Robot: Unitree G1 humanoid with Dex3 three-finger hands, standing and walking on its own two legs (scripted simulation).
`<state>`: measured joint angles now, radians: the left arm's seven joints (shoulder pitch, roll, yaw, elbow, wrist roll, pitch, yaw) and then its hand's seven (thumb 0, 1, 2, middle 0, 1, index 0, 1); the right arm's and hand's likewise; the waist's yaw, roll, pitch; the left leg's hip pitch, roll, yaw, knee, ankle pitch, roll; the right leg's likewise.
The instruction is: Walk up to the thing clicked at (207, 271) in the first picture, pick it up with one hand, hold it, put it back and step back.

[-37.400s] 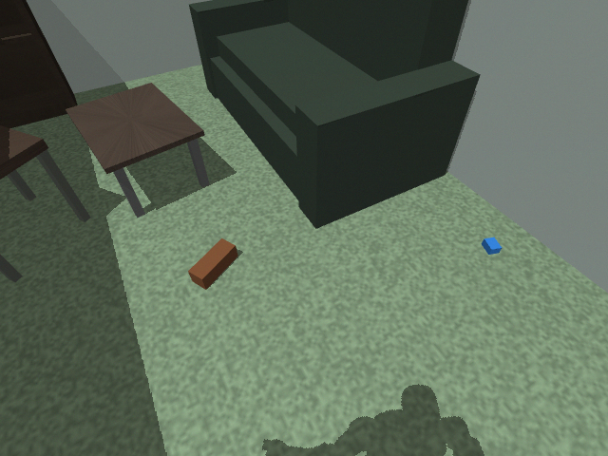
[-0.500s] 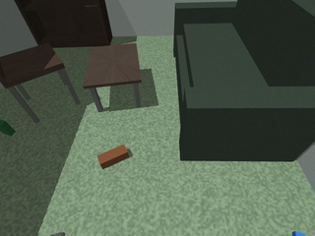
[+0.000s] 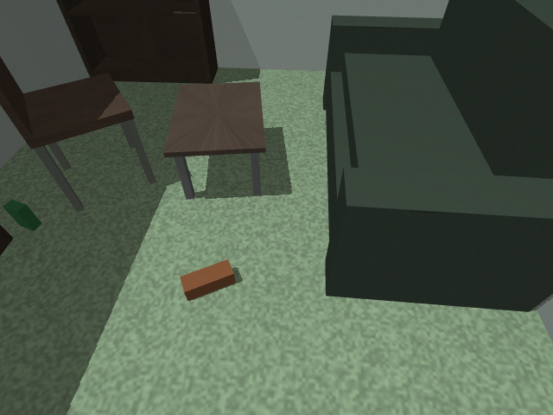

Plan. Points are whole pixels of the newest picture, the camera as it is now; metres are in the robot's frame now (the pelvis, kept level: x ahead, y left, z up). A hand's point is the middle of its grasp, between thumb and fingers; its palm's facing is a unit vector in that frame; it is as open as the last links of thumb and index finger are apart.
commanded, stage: walk up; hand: left
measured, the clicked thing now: (208, 279) +0.75 +0.33 -0.74
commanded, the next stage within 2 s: stand in 0.12 s
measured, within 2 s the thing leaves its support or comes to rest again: neither
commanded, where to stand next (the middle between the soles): +0.41 +0.04 m, yaw -2 degrees
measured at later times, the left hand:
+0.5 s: hand out of the picture +0.05 +0.25 -0.15, palm faces -0.02 -0.94 -0.34, open 7.4 cm
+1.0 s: hand out of the picture +0.05 +0.24 -0.15, palm faces -0.03 -0.94 -0.35, open 7.4 cm
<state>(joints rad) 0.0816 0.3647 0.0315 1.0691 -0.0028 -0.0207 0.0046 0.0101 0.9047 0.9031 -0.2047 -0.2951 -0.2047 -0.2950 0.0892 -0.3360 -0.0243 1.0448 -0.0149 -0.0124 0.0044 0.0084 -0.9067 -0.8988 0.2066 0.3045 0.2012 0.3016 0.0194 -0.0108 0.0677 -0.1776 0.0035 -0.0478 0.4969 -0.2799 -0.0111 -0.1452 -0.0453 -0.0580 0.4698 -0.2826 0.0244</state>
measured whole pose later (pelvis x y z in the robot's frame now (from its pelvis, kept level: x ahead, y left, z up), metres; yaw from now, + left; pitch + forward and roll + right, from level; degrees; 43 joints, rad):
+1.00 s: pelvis -0.02 -0.02 +0.01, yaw +0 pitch -2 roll +0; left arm 0.12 0.36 0.00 1.15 0.01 -0.02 -0.01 0.01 0.90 0.90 -0.20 -0.30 -0.20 -0.30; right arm 0.13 -0.35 0.01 1.14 -0.01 -0.01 0.02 0.01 -0.91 -0.90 0.21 0.30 0.20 0.30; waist 0.00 0.01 0.04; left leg -0.14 0.03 -0.05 0.33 -0.16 -0.04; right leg -0.13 -0.02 -0.06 0.34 -0.18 0.00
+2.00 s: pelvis +0.24 -0.01 -0.01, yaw -5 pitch -3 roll +2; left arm 0.23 0.37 0.05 0.84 0.00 -0.06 -0.05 0.01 0.91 0.90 -0.20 -0.29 -0.20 -0.29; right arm 0.31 -0.40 -0.03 0.86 0.00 -0.04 0.02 0.01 -0.91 -0.90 0.21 0.30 0.20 0.30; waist 0.01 0.02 0.11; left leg -0.32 0.03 0.01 1.11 -0.49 0.02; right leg -0.30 -0.04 -0.02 0.60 -0.24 -0.04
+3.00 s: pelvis +0.25 +0.00 +0.00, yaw -4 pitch -3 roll -1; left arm 0.13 0.38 0.01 1.05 0.01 -0.03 0.00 0.01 0.90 0.90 -0.20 -0.30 -0.20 -0.30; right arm 0.14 -0.35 0.00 1.06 -0.02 0.01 0.04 0.01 -0.91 -0.90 0.21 0.30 0.20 0.30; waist 0.00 0.01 0.05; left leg -0.28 0.02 -0.04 0.50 -0.17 -0.02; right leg -0.15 -0.04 -0.02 0.50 -0.30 0.02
